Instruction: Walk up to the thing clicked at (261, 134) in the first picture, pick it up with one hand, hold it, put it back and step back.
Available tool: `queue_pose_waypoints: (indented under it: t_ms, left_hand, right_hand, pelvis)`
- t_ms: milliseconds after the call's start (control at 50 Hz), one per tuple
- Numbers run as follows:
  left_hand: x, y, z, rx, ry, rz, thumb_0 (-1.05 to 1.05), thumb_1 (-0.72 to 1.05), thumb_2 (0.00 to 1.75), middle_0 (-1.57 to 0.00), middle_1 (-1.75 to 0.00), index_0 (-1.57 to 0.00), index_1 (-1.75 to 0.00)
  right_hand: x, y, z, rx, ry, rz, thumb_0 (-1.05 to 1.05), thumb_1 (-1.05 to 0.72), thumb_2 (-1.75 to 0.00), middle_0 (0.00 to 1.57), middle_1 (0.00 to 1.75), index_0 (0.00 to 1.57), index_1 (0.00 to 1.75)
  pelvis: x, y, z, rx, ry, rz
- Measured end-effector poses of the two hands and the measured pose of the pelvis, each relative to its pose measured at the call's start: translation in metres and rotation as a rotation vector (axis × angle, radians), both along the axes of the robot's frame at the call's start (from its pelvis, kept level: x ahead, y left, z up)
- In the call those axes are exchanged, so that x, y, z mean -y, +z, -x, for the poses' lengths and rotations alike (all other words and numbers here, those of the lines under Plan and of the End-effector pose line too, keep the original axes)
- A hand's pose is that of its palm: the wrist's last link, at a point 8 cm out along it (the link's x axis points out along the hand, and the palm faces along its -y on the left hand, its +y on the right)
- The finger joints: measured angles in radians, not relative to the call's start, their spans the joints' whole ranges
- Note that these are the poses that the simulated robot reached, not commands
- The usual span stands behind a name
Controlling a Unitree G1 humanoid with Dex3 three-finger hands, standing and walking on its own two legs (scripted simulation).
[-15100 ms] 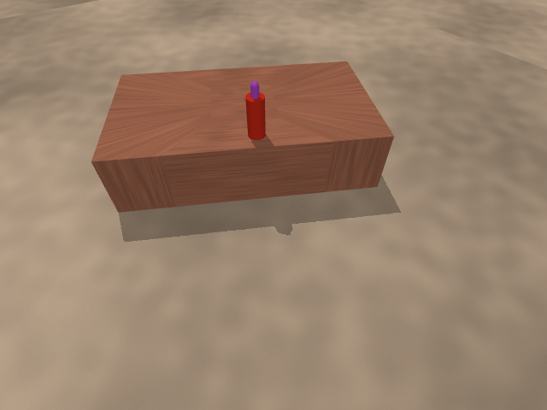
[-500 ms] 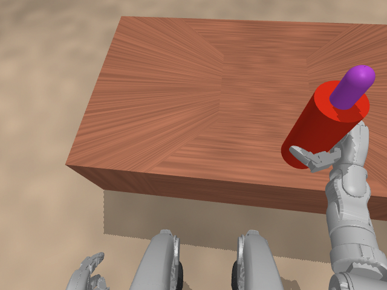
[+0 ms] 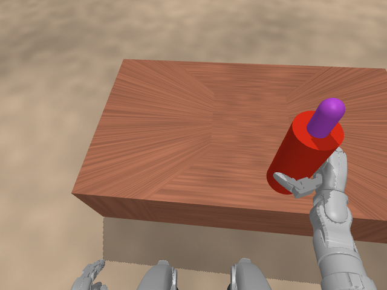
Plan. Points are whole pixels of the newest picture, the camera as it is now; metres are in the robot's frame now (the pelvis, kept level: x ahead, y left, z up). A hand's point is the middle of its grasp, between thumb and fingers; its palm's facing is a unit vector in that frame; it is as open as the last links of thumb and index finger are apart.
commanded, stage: lift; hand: right
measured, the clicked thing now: (303, 149) +0.37 -0.18 +0.07
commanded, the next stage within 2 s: hold in 0.56 s
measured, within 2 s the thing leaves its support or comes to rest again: neither
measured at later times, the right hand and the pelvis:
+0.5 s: hand (296, 157) +0.36 -0.17 +0.06, palm faces +0.23 +0.97 -0.02, open 11.2 cm; pelvis +0.01 +0.00 +0.03, yaw +0 degrees
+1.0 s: hand (298, 160) +0.35 -0.17 +0.07, palm faces +0.22 +0.97 -0.02, open 11.2 cm; pelvis +0.01 +0.00 +0.04, yaw +0 degrees
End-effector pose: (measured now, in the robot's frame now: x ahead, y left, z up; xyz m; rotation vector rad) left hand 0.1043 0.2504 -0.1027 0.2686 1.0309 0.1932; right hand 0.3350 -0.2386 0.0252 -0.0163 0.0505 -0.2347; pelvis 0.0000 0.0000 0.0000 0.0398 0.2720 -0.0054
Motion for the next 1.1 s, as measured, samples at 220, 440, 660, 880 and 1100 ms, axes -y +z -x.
queue_pose_waypoints:
  t_ms: [220, 440, 660, 880, 1100]
  left_hand:
    - [0.004, 0.014, 0.0, 0.0, 0.011, 0.014, 0.01, 0.89, 0.91, -0.19, -0.3, -0.2, -0.31]
    - [0.0, 0.025, -0.009, 0.014, 0.012, 0.014, 0.01, 0.9, 0.9, -0.19, -0.31, -0.2, -0.31]
    - [-0.002, 0.033, -0.017, 0.038, 0.01, 0.014, 0.01, 0.9, 0.9, -0.19, -0.31, -0.2, -0.31]
    - [0.0, 0.038, -0.021, 0.051, 0.005, 0.019, 0.01, 0.9, 0.9, -0.2, -0.31, -0.2, -0.31]
    - [0.002, 0.042, -0.024, 0.066, 0.001, 0.026, 0.01, 0.9, 0.91, -0.2, -0.31, -0.21, -0.31]
  right_hand:
    - [-0.01, 0.017, 0.002, 0.0, 0.013, -0.003, -0.01, 0.58, -1.08, 0.66, 1.03, 0.68, 1.05]
    - [-0.016, 0.03, 0.005, 0.005, 0.008, -0.001, -0.01, 0.58, -1.08, 0.66, 1.02, 0.68, 1.05]
    - [-0.021, 0.037, 0.01, 0.003, 0.01, -0.003, -0.01, 0.58, -1.08, 0.66, 1.02, 0.68, 1.05]
    - [-0.021, 0.044, 0.017, 0.01, 0.005, -0.001, -0.01, 0.58, -1.08, 0.66, 1.02, 0.69, 1.05]
    - [-0.022, 0.051, 0.023, 0.011, 0.007, -0.002, -0.01, 0.58, -1.08, 0.66, 1.02, 0.69, 1.05]
  pelvis:
    - [0.001, 0.016, -0.007, 0.042, 0.002, 0.005]
    - [-0.001, 0.026, -0.013, 0.074, 0.002, 0.011]
    - [-0.003, 0.033, -0.015, 0.102, 0.001, 0.015]
    - [-0.003, 0.036, -0.014, 0.122, 0.001, 0.018]
    - [-0.002, 0.04, -0.014, 0.142, 0.0, 0.02]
